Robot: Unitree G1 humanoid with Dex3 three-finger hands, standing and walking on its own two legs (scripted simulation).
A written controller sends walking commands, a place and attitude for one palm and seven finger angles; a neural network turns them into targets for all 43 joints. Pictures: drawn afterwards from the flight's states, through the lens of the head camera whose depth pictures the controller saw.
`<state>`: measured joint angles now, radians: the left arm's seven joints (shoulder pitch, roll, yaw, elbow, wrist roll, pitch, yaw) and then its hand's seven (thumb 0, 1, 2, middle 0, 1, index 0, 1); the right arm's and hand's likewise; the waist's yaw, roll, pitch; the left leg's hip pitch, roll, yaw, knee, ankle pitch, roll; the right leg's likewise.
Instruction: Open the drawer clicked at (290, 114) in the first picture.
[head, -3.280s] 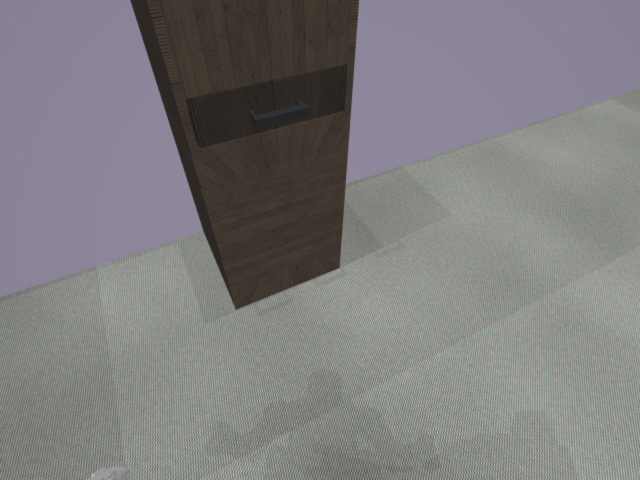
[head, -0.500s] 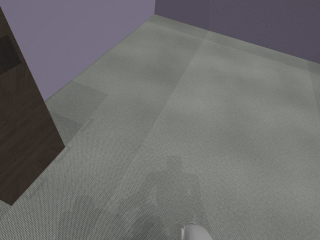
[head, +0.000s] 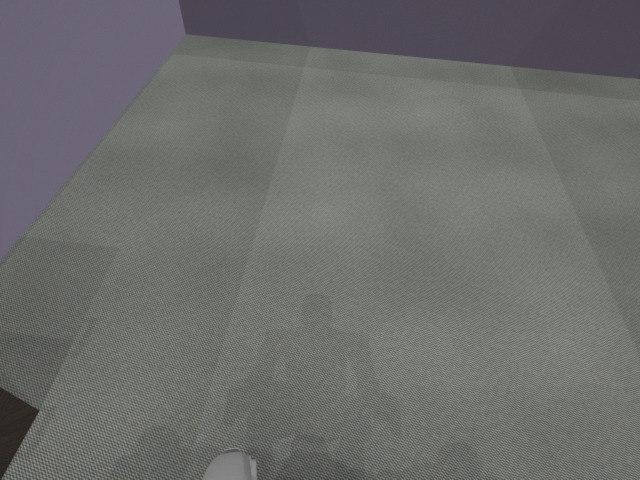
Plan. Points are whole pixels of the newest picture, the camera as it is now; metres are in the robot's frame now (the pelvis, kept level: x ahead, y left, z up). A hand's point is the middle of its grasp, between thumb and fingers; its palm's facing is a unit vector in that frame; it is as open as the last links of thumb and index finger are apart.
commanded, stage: walk to a spot facing it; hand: left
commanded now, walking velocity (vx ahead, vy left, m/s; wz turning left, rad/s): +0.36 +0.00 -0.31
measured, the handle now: out of the picture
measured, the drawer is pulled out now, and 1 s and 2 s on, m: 0.00 0.00 0.00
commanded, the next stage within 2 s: turn to face it in 0.58 s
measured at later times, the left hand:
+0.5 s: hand (193, 382) +0.29 +0.21 -0.17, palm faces -0.20 -0.97 -0.12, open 7.4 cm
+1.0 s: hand (283, 262) +0.53 +0.08 -0.15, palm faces -0.31 -0.94 -0.15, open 7.3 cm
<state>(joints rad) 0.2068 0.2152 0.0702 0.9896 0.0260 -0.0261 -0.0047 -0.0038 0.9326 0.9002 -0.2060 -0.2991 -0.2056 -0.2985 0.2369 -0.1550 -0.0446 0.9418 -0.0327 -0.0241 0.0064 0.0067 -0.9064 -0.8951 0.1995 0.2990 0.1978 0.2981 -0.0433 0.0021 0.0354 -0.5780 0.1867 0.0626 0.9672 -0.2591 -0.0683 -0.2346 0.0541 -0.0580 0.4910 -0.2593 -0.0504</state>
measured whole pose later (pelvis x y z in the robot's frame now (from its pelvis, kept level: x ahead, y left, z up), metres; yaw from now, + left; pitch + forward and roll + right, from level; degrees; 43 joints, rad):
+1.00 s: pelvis +0.36 -0.03 +0.00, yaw -17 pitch -1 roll -1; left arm 0.11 0.13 0.03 0.96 0.02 -0.01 0.02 0.00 0.92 0.90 -0.20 -0.30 -0.20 -0.30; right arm 0.25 -0.16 -0.04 1.00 -0.02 0.03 -0.01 0.01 -0.94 -0.90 0.20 0.30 0.20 0.30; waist -0.05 0.02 0.02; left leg -0.48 0.11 0.07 0.92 -0.36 -0.06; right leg -0.23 0.00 -0.22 0.51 -0.26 -0.07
